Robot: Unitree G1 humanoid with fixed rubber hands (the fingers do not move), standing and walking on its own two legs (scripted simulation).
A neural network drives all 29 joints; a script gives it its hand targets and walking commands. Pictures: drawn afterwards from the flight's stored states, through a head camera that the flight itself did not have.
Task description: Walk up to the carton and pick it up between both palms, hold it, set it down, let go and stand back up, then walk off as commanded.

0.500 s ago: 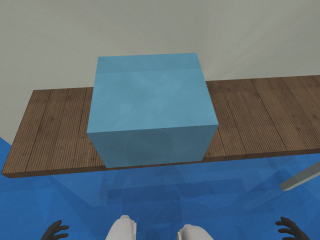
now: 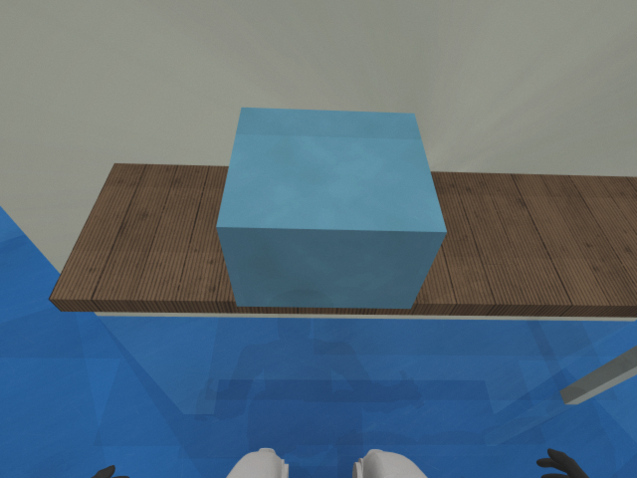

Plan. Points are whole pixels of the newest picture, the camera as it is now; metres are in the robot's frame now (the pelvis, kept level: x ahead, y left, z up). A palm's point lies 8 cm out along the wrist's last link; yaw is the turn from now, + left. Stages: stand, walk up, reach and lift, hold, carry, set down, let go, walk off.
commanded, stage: walk up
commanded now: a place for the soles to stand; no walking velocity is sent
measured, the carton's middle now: (326, 208) +0.49 -0.01 +0.03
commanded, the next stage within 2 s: reach and lift in 1.88 s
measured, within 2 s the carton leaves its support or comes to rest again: neither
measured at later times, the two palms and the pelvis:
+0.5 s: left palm out of the picture +0.11 +0.29 -0.10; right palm out of the picture +0.10 -0.31 -0.07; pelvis -0.01 +0.00 +0.00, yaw +1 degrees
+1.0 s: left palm out of the picture +0.08 +0.34 -0.10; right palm out of the picture +0.08 -0.26 -0.07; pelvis -0.03 +0.04 +0.00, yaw +2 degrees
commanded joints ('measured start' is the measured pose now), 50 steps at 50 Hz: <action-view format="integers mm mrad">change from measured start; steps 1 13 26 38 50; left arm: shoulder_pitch -43 -93 -17 -127 38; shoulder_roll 249 286 346 266 273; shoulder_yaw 43 38 71 31 41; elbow -83 -54 -35 -48 22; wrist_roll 23 33 33 -4 12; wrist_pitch -38 -67 -82 -42 -41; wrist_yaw -4 -2 8 22 3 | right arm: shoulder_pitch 15 112 -3 31 -69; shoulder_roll -255 -191 -204 -308 -258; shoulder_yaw -83 -89 -77 -111 -99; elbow -15 8 -2 2 -23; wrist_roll -47 -31 -22 -38 -42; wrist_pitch -41 -54 -20 -36 -44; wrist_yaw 4 26 16 32 18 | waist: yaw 21 -22 39 -32 40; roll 159 -33 -59 121 72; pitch -177 -189 -113 -105 -183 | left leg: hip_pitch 69 97 -212 -29 -41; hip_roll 238 67 40 319 276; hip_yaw -588 -36 -25 -731 -579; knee -490 -263 57 -666 -559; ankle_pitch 100 84 -132 -215 -103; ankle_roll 227 62 11 184 130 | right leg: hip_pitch -45 -41 101 -167 53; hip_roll -3 -220 -373 -8 -51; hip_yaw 201 353 600 182 213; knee -49 -390 -603 104 -179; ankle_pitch -126 129 -34 -89 -18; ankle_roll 1 -114 -146 17 -28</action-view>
